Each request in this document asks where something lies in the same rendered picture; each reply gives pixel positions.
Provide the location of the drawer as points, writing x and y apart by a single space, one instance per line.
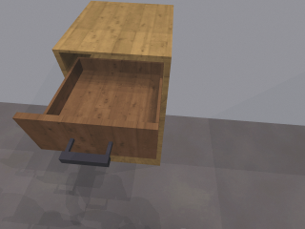
102 100

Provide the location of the handle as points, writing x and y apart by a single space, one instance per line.
85 158

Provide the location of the cabinet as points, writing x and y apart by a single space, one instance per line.
122 31

